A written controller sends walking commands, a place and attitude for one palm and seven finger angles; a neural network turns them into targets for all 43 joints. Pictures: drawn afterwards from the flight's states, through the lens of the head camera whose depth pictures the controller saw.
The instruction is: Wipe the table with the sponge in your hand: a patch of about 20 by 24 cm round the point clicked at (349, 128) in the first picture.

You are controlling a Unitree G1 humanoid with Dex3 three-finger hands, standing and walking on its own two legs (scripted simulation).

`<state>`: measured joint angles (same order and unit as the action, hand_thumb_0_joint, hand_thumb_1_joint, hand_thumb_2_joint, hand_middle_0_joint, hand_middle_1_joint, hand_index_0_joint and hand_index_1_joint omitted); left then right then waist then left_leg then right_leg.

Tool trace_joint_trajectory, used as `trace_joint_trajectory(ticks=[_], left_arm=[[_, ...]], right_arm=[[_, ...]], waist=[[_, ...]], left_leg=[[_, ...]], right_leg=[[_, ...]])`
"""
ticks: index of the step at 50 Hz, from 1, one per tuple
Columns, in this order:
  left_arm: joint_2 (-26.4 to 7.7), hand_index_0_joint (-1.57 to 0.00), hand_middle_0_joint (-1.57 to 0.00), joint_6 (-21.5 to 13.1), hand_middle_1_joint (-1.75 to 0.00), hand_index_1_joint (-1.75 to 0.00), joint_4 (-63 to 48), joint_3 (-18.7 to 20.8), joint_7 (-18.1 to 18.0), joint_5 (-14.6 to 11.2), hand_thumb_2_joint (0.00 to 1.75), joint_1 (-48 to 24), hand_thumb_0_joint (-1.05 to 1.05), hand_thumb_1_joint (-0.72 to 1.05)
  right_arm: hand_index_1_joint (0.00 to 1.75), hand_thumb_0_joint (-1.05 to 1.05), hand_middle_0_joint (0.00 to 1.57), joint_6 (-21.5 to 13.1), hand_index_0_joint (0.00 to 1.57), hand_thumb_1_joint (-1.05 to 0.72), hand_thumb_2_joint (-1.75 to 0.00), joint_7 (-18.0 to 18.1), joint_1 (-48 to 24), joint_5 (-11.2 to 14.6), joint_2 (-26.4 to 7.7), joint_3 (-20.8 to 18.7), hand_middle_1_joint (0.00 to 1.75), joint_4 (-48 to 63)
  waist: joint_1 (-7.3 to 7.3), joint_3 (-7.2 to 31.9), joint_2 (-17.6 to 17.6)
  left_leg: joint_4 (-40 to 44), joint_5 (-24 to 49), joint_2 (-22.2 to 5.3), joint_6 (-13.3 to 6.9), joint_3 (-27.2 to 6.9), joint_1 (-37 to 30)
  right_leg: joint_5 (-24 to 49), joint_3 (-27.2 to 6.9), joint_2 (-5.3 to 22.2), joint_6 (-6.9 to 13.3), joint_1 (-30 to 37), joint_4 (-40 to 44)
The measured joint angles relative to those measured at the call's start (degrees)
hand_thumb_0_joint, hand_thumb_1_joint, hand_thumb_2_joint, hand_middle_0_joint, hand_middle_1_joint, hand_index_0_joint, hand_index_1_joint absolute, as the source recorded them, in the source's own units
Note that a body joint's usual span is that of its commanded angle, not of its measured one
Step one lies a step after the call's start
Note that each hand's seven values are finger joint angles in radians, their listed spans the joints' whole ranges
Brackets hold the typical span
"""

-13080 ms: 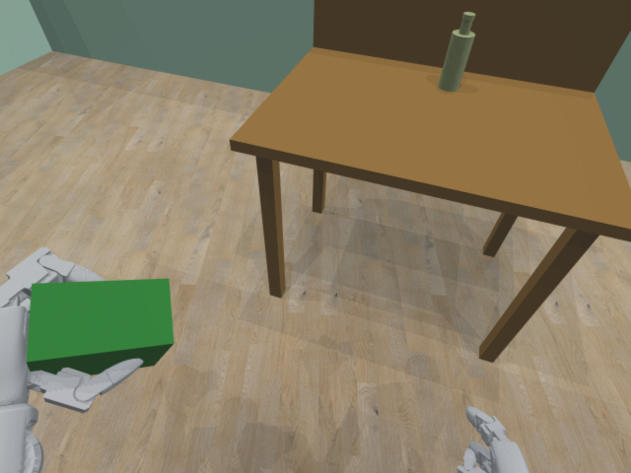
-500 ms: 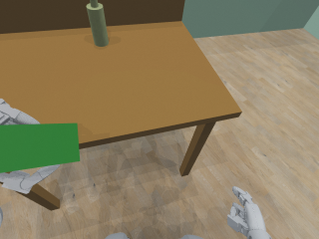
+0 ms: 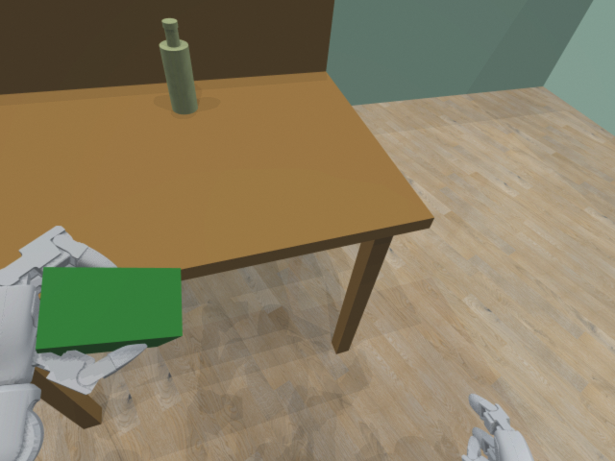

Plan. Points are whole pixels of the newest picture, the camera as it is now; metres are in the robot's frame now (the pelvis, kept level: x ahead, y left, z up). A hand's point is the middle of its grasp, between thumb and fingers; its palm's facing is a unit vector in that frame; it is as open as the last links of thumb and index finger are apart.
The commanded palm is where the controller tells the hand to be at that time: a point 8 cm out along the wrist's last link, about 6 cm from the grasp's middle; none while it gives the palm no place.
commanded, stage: come to a stop and stand still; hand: left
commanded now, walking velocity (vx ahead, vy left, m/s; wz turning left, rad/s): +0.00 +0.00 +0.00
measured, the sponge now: (128, 312) +0.22 +0.20 +0.14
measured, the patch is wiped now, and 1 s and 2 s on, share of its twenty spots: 0.00 0.00 0.00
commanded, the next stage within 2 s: look again from close up in 1.12 s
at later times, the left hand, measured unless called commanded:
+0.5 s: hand (14, 298) +0.21 +0.29 +0.16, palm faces +0.45 -0.83 -0.33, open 10.0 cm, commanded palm +0.16 +0.32 +0.18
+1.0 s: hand (61, 250) +0.27 +0.28 +0.16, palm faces +0.41 -0.83 -0.38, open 10.0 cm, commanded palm +0.21 +0.31 +0.18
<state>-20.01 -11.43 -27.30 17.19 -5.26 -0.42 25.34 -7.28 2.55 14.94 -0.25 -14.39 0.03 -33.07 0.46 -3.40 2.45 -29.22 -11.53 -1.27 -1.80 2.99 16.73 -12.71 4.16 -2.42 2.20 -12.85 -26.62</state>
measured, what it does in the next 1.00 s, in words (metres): shifts its weight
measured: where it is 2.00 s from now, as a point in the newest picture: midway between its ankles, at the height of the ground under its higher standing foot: outside the picture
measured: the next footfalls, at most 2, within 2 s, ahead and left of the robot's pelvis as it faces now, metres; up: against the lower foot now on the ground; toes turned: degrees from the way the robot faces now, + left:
none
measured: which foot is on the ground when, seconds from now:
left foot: down 0.00-1.00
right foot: down 0.00-1.00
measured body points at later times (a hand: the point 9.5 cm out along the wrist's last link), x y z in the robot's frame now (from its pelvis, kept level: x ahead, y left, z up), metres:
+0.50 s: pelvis +0.01 +0.03 +0.01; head +0.00 +0.05 +0.46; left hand +0.18 +0.34 +0.18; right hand +0.20 -0.16 -0.06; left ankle +0.07 +0.10 -0.74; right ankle +0.04 -0.09 -0.74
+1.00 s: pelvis +0.06 +0.03 +0.01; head +0.08 +0.04 +0.46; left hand +0.24 +0.32 +0.18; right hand +0.26 -0.19 -0.06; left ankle +0.07 +0.10 -0.74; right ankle +0.04 -0.09 -0.74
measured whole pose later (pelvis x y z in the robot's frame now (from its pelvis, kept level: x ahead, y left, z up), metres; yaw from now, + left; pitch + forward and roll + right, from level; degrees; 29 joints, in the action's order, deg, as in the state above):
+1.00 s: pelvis +0.06 +0.03 +0.01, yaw +2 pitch +1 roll -1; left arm -21.0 -9.4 -26.0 19.0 -6.4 -2.8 25.1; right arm -4.8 2.8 10.9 -0.2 -12.0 2.1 -32.4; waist 1.3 -0.6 0.4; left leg -24.7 -11.8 2.9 -3.6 1.2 13.4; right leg -13.7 0.2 -1.7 0.6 -8.9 -22.0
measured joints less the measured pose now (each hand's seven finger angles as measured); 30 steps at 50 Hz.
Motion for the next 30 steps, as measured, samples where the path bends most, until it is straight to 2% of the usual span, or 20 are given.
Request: trace_joint_trajectory(ticks=[4,7,14,18,21,25,27,30], left_arm=[[-2.18,-0.77,-0.73,-0.68,-1.34,-1.34,1.55,3.20,-0.91,-0.42,1.02,-3.18,-0.02,-0.51],[-1.94,-0.77,-0.73,-0.68,-1.34,-1.34,2.53,4.37,-1.38,-0.68,1.02,-4.90,-0.02,-0.51],[-0.20,-0.77,-0.73,0.54,-1.34,-1.34,2.64,1.74,-0.80,0.00,1.02,-3.90,-0.02,-0.51],[-0.55,-0.77,-0.73,1.27,-1.34,-1.34,2.50,1.49,-0.31,-0.02,1.02,-2.61,-0.02,-0.51],[-0.35,-0.77,-0.73,1.28,-1.34,-1.34,2.68,1.69,-0.35,-0.21,1.02,-2.34,-0.02,-0.51],[1.00,-0.77,-0.73,1.81,-1.34,-1.34,3.90,1.21,-0.70,-0.11,1.02,-3.54,-0.02,-0.51],[1.50,-0.77,-0.73,2.14,-1.34,-1.34,4.58,0.89,-0.99,0.01,1.02,-4.55,-0.02,-0.51],[1.61,-0.77,-0.73,2.52,-1.34,-1.34,4.98,0.61,-1.35,0.11,1.02,-5.50,-0.02,-0.51]], right_arm=[[0.30,0.01,0.20,-0.24,0.20,-0.90,-0.90,0.34,-0.16,-0.21,0.06,-0.17,0.30,0.04],[0.30,0.01,0.20,-0.59,0.20,-0.90,-0.90,0.08,-0.18,-0.22,0.78,0.27,0.30,0.08],[0.30,0.01,0.20,-0.81,0.20,-0.90,-0.90,-0.73,-0.52,-0.50,3.78,2.35,0.30,0.87],[0.30,0.01,0.20,-0.40,0.20,-0.90,-0.90,-1.03,-0.99,-1.05,5.10,3.45,0.30,0.93],[0.30,0.01,0.20,-0.40,0.20,-0.90,-0.90,-1.10,-1.35,-1.28,5.14,3.98,0.30,0.27],[0.30,0.01,0.20,-0.20,0.21,-0.90,-0.90,-0.82,-1.70,-1.27,4.52,4.08,0.30,-0.78],[0.30,0.01,0.20,-0.13,0.21,-0.90,-0.90,-0.62,-1.96,-1.19,4.20,3.94,0.30,-0.87],[0.30,0.01,0.20,-0.11,0.21,-0.90,-0.90,-0.31,-2.42,-1.08,3.89,3.66,0.30,-0.48]], waist=[[0.38,0.23,-0.05],[0.47,0.86,-0.44],[0.43,1.83,-0.89],[0.88,1.81,-1.40],[1.91,2.06,-1.99],[3.16,2.87,-2.24],[3.33,2.98,-1.92],[2.83,2.91,-1.22]], left_leg=[[0.36,0.80,0.16,-0.02,-0.84,0.01],[1.61,1.62,0.48,-0.29,-1.09,-0.50],[5.81,4.01,2.52,-1.29,-0.94,-2.13],[6.18,4.56,3.12,-1.31,-1.26,-2.30],[5.33,4.67,3.02,-1.37,-1.38,-2.02],[5.58,3.86,3.06,-1.57,-1.33,-2.29],[6.25,3.95,3.43,-1.84,-1.21,-2.67],[7.43,4.18,4.27,-2.22,-1.04,-3.36]], right_leg=[[1.15,-0.10,-0.42,-0.13,0.65,1.76],[0.69,-0.36,-0.43,-0.63,1.26,3.05],[-1.29,-2.62,0.32,-1.34,1.19,2.92],[1.83,-2.94,0.53,-1.31,2.03,4.50],[4.05,-2.88,0.40,-1.49,2.72,5.76],[2.98,-3.28,0.28,-1.82,3.30,6.64],[2.99,-3.65,0.50,-1.94,3.40,6.79],[3.01,-4.35,1.03,-2.02,3.28,6.22]])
